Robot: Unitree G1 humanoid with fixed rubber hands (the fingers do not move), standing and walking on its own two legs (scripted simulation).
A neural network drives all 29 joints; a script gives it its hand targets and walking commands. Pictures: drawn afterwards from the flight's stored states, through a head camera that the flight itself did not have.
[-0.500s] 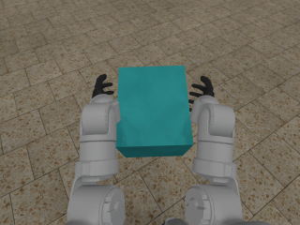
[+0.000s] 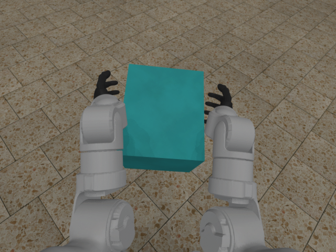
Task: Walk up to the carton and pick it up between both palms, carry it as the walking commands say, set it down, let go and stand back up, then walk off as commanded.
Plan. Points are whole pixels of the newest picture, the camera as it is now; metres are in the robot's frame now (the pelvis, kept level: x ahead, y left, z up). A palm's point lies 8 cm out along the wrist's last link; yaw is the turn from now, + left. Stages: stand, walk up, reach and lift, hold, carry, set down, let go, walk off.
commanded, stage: carry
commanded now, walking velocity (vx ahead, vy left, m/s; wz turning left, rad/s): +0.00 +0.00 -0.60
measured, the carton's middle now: (161, 122) +0.42 +0.04 +0.03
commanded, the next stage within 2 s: none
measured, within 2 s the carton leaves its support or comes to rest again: neither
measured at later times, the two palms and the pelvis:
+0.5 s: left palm (122, 118) +0.35 +0.12 +0.13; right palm (244, 157) +0.29 -0.12 +0.13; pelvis -0.05 +0.07 +0.01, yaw -16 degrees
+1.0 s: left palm (195, 150) +0.29 -0.02 +0.14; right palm out of the picture +0.14 -0.22 +0.13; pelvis -0.09 +0.10 +0.01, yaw -32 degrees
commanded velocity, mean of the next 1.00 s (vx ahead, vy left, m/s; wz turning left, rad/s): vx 0.00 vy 0.00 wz -0.60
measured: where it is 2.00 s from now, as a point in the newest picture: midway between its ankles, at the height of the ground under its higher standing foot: outside the picture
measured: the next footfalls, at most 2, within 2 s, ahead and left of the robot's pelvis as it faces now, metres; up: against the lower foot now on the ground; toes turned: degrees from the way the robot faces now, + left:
left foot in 0.36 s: +0.02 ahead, +0.17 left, +0.00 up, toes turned -3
right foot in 0.70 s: -0.07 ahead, -0.04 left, +0.00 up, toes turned -28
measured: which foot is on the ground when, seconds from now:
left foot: up 0.00-0.34, down 0.36-0.70, up 0.72-1.00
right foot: down 0.00-0.36, up 0.38-0.68, down 0.70-1.00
